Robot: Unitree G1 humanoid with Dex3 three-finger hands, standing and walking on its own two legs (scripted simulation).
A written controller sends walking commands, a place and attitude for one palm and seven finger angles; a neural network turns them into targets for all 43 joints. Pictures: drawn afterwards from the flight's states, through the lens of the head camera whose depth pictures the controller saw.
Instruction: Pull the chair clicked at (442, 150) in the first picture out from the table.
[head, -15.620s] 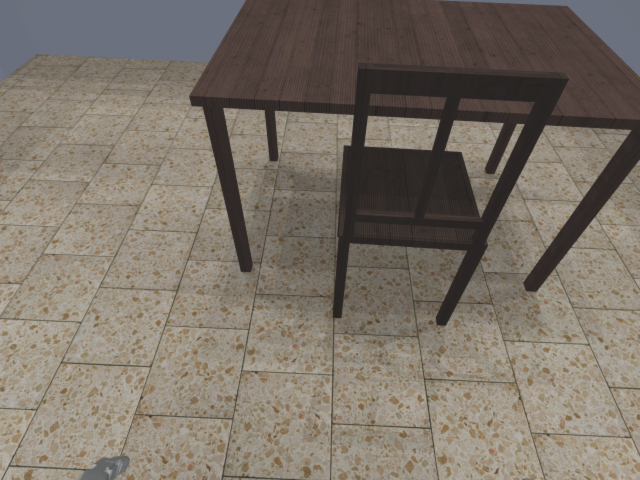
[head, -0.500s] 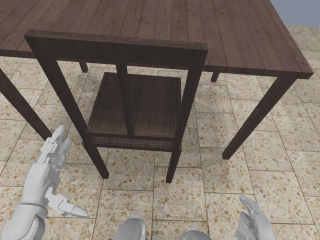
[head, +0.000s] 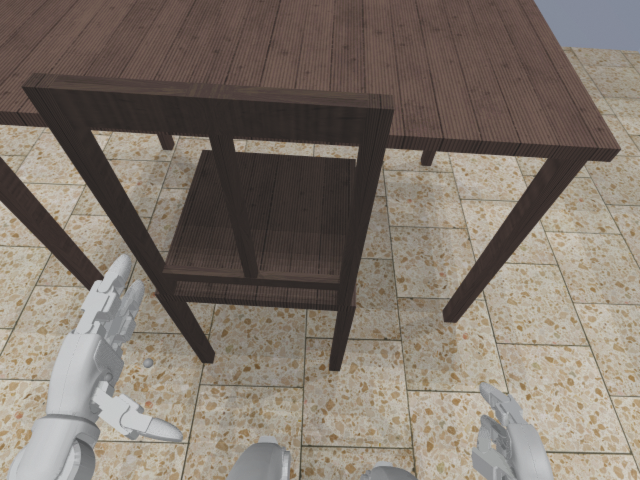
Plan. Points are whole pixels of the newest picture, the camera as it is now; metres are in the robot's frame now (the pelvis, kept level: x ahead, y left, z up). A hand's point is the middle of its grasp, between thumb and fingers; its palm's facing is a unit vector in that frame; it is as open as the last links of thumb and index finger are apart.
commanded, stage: aim the fingers beside a spindle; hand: left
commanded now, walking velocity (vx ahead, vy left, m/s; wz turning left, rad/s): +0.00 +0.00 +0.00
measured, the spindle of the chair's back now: (239, 218) +0.47 +0.15 +0.00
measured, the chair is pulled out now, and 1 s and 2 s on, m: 0.00 0.00 0.00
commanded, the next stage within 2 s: none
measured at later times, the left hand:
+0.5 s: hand (187, 340) +0.28 +0.17 +0.02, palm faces -0.02 -1.00 -0.04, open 16.9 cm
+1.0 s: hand (212, 323) +0.31 +0.16 +0.00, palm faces -0.03 -1.00 -0.01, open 16.9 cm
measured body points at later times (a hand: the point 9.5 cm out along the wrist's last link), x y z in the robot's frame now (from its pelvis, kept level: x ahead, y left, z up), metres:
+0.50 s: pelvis +0.00 -0.01 -0.01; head +0.08 -0.01 +0.43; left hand +0.27 +0.23 +0.02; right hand +0.16 -0.26 -0.10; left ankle +0.04 +0.09 -0.66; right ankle -0.01 -0.11 -0.66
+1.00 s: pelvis +0.00 +0.00 -0.02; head +0.09 +0.01 +0.41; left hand +0.30 +0.21 +0.00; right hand +0.15 -0.25 -0.12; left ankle +0.04 +0.09 -0.66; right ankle -0.01 -0.11 -0.66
